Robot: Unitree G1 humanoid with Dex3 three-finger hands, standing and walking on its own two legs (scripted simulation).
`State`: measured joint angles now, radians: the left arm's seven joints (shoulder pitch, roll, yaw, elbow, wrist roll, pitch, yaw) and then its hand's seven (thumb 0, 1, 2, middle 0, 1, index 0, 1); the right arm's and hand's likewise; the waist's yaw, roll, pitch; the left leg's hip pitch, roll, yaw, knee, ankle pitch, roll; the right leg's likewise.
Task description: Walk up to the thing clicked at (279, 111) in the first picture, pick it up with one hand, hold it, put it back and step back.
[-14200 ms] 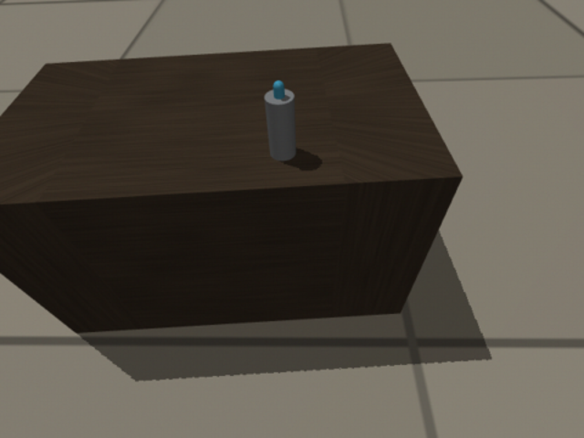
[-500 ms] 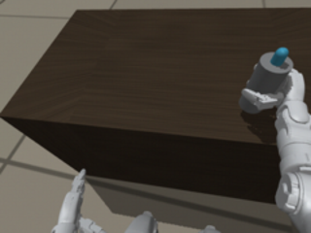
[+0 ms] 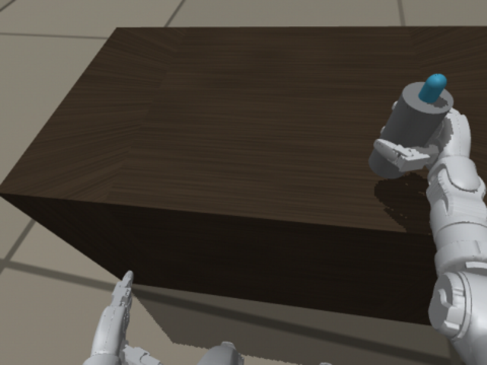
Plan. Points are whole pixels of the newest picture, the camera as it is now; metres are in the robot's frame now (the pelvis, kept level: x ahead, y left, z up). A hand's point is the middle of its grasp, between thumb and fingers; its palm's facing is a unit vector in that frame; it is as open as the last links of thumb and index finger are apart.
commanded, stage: lift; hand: right
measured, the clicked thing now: (409, 127) +0.47 -0.18 +0.12
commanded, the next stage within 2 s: hold in 1.32 s
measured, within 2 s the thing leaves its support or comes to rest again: neither
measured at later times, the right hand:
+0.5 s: hand (428, 133) +0.41 -0.17 +0.17, palm faces +0.08 +1.00 -0.01, open 9.4 cm
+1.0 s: hand (459, 152) +0.35 -0.17 +0.21, palm faces +0.09 +1.00 -0.01, open 9.4 cm
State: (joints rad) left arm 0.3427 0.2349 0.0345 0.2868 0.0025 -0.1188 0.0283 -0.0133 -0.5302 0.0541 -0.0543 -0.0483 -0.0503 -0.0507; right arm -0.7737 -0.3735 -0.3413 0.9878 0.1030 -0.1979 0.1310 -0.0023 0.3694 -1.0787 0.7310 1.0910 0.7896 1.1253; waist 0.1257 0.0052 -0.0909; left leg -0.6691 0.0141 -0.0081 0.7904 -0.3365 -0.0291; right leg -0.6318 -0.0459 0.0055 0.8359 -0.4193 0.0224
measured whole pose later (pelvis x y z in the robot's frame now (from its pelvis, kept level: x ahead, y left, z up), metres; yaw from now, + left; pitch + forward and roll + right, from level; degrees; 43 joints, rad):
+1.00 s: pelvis -0.01 +0.01 +0.03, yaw -1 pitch -1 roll +0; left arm 0.29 0.22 0.07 0.53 -0.03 -0.16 0.08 -0.01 -0.53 0.05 -0.04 -0.04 -0.04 -0.04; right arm -0.36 -0.26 -0.23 0.17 0.21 0.27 0.08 0.00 0.38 -1.10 0.73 1.09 0.79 1.12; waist 0.01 -0.04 -0.05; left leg -0.31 0.03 0.00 0.59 -0.26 -0.03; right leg -0.27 -0.03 0.01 0.60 -0.31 0.03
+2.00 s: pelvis +0.00 +0.01 +0.03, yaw -2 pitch -2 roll +0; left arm 0.24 0.24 0.11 0.65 -0.03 -0.24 0.06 -0.01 -0.54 0.06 -0.05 -0.04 -0.05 -0.05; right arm -0.30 -0.29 -0.28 -0.11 0.24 0.53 0.14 0.00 0.38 -1.10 0.73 1.09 0.79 1.13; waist 0.00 -0.07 -0.06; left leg -0.25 0.03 0.02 0.56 -0.26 -0.02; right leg -0.22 -0.03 0.03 0.57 -0.31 0.03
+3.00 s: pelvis +0.00 +0.01 +0.03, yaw -2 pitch -3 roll +0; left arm 0.23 0.24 0.12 0.65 -0.03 -0.25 0.06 -0.01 -0.54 0.06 -0.05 -0.04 -0.05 -0.05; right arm -0.29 -0.28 -0.28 -0.13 0.24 0.55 0.12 0.00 0.38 -1.10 0.74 1.09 0.80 1.12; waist 0.00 -0.07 -0.06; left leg -0.25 0.03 0.03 0.56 -0.27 -0.02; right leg -0.22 -0.03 0.03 0.57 -0.31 0.03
